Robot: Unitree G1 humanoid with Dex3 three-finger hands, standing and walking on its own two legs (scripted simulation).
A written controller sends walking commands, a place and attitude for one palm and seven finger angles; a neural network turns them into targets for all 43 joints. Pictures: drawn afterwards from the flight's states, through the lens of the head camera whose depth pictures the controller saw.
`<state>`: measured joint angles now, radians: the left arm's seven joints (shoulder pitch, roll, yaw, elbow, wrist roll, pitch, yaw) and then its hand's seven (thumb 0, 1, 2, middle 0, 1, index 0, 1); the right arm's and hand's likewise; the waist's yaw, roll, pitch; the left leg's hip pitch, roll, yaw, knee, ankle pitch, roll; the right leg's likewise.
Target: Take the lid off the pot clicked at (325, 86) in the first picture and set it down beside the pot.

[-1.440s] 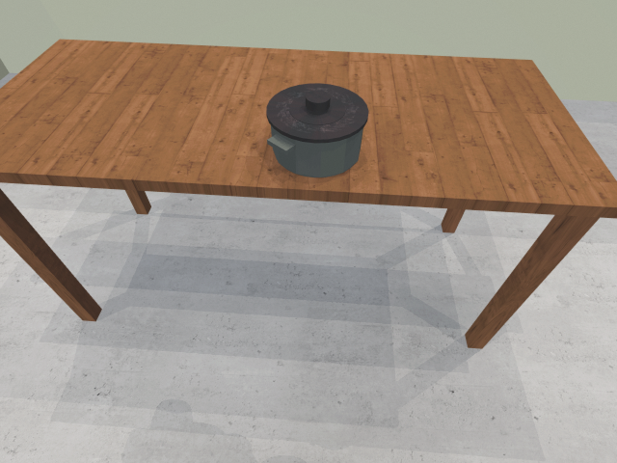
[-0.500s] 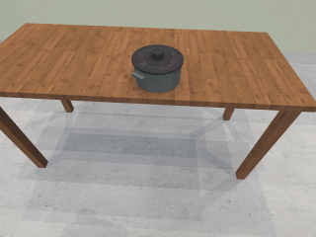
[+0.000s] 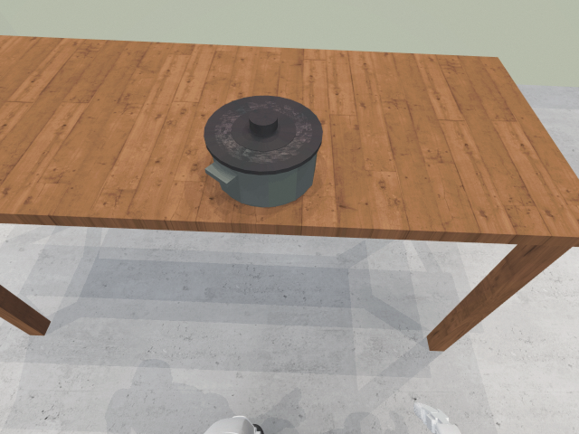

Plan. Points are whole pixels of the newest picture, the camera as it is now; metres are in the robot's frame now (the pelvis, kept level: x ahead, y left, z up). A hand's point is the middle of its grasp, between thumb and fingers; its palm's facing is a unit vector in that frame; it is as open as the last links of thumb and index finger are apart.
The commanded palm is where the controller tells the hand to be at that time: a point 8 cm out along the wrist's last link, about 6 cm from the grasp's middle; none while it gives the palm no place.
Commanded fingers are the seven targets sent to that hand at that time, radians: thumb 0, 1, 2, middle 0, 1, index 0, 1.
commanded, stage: take the last steps up to it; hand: left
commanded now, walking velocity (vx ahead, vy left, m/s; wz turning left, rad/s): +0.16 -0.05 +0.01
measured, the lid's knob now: (263, 121) +0.57 +0.11 +0.10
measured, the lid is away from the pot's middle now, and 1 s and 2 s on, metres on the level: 0.00 0.00 0.00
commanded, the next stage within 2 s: come to a stop and stand still in 0.02 s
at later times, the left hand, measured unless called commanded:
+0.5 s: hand (194, 404) +0.17 +0.17 -0.15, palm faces +0.06 -0.97 -0.24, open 7.3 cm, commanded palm none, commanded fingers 0.00 0.90 0.90 -0.20 -0.30 -0.20 -0.30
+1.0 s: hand out of the picture +0.07 +0.22 -0.16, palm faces +0.06 -0.98 -0.18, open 7.4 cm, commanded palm none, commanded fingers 0.00 0.90 0.90 -0.20 -0.30 -0.20 -0.30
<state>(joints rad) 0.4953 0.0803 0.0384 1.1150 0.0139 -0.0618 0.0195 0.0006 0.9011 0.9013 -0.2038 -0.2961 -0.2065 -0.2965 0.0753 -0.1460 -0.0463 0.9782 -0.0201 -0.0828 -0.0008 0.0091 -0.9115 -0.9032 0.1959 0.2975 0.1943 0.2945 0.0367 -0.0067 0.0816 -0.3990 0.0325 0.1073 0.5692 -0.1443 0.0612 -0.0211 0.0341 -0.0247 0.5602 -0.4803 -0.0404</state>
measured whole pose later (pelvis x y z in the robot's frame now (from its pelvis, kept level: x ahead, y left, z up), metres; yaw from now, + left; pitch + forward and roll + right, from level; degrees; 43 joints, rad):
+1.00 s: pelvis +0.06 +0.03 +0.03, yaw +2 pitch +1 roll -2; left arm 0.29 0.22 0.05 1.04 0.02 0.06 0.01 0.00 0.91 0.90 -0.20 -0.30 -0.20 -0.30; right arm 0.28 -0.14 -0.03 1.05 -0.02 -0.01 -0.04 0.01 -0.92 -0.90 0.20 0.30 0.20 0.30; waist -0.03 -0.04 0.00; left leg -0.23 -0.03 0.03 0.34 -0.12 0.08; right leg -0.27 -0.01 0.02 0.75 -0.43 0.03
